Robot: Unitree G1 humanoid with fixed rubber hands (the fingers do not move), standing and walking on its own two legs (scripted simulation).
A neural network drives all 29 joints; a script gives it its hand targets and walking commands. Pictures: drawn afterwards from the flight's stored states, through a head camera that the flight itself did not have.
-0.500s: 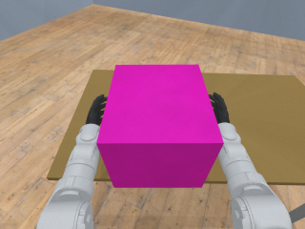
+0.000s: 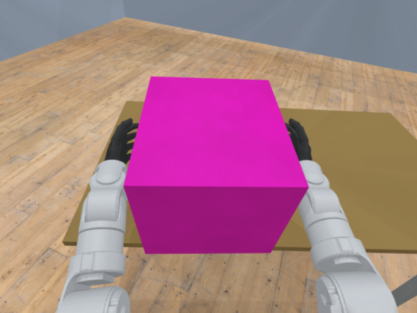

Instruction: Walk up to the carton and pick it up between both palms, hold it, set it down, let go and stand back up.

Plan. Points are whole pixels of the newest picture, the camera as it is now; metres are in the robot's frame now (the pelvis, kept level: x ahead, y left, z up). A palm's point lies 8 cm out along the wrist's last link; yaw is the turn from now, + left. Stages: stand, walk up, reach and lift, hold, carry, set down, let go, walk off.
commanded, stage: reach and lift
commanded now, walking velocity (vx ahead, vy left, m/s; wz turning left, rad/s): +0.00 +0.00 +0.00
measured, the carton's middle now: (209, 163) +0.39 -0.02 +0.10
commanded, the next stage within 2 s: hold in 1.24 s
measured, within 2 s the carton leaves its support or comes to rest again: neither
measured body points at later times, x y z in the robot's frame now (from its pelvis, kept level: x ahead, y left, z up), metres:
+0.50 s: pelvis -0.01 +0.00 +0.00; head -0.05 +0.02 +0.45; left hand +0.37 +0.17 +0.17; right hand +0.37 -0.19 +0.16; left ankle +0.00 +0.13 -0.75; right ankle +0.01 -0.12 -0.75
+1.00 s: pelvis +0.01 +0.00 +0.00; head -0.04 +0.02 +0.45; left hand +0.37 +0.17 +0.17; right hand +0.37 -0.18 +0.17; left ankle +0.00 +0.13 -0.75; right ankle +0.01 -0.12 -0.75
